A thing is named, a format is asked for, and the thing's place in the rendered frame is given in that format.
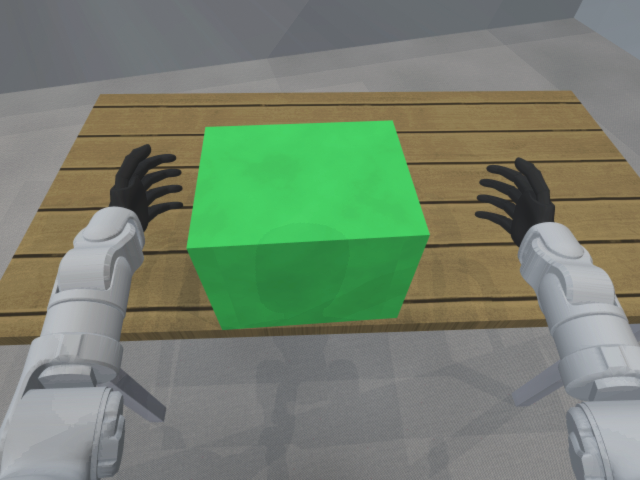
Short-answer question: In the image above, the left robot upper arm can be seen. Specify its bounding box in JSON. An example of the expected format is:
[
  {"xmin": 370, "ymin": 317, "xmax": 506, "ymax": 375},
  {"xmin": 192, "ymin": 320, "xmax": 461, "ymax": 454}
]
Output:
[{"xmin": 0, "ymin": 387, "xmax": 125, "ymax": 480}]

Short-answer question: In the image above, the left robot hand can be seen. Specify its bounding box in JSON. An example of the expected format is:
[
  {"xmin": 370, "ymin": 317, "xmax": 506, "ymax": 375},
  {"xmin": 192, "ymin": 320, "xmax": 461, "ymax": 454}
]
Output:
[{"xmin": 109, "ymin": 144, "xmax": 183, "ymax": 232}]

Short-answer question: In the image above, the robot right forearm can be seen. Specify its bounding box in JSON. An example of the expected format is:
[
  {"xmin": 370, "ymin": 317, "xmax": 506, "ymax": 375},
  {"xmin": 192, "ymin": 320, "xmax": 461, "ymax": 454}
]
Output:
[{"xmin": 518, "ymin": 222, "xmax": 640, "ymax": 401}]

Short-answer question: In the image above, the right robot hand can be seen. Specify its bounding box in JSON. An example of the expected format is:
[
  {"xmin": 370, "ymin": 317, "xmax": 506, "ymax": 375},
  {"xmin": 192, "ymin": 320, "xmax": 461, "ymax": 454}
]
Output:
[{"xmin": 475, "ymin": 157, "xmax": 555, "ymax": 247}]

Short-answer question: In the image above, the robot left forearm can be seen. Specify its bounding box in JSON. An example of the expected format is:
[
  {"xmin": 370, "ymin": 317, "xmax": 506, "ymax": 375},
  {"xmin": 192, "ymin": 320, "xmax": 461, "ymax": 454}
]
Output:
[{"xmin": 0, "ymin": 207, "xmax": 145, "ymax": 471}]

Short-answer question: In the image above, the right robot upper arm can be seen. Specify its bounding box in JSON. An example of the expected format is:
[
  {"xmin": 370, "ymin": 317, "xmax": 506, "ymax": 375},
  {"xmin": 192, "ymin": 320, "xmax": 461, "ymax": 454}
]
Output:
[{"xmin": 566, "ymin": 400, "xmax": 640, "ymax": 480}]

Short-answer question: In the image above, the carton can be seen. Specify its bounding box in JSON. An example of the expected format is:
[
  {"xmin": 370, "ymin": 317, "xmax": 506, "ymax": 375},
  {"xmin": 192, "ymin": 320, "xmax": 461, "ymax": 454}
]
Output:
[{"xmin": 186, "ymin": 120, "xmax": 430, "ymax": 330}]

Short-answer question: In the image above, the table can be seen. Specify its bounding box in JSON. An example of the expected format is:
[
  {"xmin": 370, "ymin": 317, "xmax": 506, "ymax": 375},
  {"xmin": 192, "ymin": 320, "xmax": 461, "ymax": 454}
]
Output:
[{"xmin": 0, "ymin": 91, "xmax": 640, "ymax": 422}]

